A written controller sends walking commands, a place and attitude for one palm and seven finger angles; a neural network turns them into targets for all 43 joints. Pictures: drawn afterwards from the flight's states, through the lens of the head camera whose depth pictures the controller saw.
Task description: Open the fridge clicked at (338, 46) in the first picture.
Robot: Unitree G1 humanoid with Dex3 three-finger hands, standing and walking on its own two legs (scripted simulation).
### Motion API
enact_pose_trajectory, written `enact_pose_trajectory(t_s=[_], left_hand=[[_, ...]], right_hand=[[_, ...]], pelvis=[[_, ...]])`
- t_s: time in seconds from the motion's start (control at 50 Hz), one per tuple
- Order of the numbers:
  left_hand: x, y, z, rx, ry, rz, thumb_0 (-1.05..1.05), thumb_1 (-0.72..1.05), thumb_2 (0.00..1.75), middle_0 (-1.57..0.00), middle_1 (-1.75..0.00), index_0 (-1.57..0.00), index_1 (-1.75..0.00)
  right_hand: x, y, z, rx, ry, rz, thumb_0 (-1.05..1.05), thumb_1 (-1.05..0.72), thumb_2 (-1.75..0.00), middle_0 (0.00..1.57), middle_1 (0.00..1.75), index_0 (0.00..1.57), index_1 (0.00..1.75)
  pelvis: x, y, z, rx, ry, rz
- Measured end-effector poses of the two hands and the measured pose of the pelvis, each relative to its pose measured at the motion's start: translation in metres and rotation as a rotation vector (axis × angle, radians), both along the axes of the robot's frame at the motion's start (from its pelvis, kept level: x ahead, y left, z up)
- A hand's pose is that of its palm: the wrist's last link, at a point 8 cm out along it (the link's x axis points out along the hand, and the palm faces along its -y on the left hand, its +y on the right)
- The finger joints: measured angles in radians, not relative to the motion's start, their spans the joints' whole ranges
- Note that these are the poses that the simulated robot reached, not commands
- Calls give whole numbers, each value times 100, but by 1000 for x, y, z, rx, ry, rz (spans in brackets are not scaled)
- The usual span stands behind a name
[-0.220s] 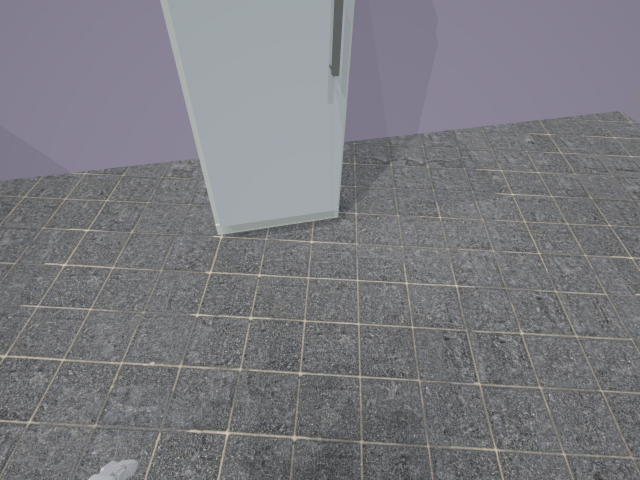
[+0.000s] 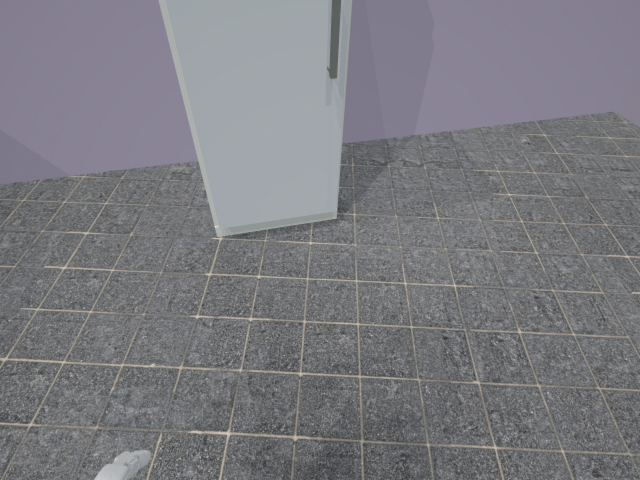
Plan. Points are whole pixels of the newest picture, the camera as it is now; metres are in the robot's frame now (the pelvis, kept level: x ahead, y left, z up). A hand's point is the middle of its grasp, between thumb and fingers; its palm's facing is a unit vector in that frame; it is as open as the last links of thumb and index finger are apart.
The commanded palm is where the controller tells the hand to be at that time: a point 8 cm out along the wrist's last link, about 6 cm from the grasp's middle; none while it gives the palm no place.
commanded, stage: stand and wait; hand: right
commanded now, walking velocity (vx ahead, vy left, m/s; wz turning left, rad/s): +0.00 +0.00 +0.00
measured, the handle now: (333, 23) +1.27 +0.02 +0.10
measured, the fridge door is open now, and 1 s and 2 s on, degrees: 0 0 0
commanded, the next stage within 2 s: look at it before walking up in 0.60 s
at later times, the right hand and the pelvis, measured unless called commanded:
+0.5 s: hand out of the picture +0.06 -0.24 -0.15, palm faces -0.03 +0.94 -0.34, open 7.3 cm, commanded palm none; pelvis -0.01 +0.01 +0.00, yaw +0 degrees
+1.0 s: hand out of the picture +0.07 -0.23 -0.15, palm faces -0.03 +0.94 -0.33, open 7.3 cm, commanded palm none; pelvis +0.00 +0.02 +0.01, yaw +0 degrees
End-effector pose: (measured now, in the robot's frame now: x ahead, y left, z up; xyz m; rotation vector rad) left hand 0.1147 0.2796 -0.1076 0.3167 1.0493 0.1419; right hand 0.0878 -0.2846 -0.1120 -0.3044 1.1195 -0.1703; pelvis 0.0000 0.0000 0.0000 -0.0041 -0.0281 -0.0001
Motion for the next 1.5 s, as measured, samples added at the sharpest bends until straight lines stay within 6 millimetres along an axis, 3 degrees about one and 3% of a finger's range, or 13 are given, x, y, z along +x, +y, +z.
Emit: enact_pose_trajectory(t_s=[0.24, 0.44, 0.78, 1.34, 1.5], left_hand=[[-35, 16, -6, 15, 106, 38, 1, 91, 90, -21, -30, -20, -30], [-54, 24, -9, 18, 159, 62, 1, 91, 90, -21, -30, -20, -30], [-46, 25, -7, 8, 129, 65, 1, 91, 90, -21, -30, -20, -30], [-44, 25, -5, 17, 155, 66, 1, 91, 90, -21, -30, -20, -30], [-50, 0, -18, -19, 208, 58, 1, 91, 90, -20, -30, -20, -30]], right_hand=[[-31, 4, -5, -2, 90, -27, 1, -91, -89, 20, 30, 21, 30], [-33, 3, -3, -14, 105, -29, 1, -91, -89, 20, 30, 21, 30], [-15, 10, 1, -11, 58, -13, 1, -91, -89, 20, 30, 21, 30], [-25, 9, -3, -4, 105, -26, 1, -91, -89, 20, 30, 21, 30], [-37, 22, -20, 58, 129, -70, 0, -91, -89, 20, 30, 20, 30]], pelvis=[[-5, 7, 2, 1, 0, 0], [-6, 11, 4, 1, 2, 1], [-5, 15, 5, 0, -4, 7], [0, 14, 7, 3, 2, 7], [18, 8, 1, 16, 15, -12]])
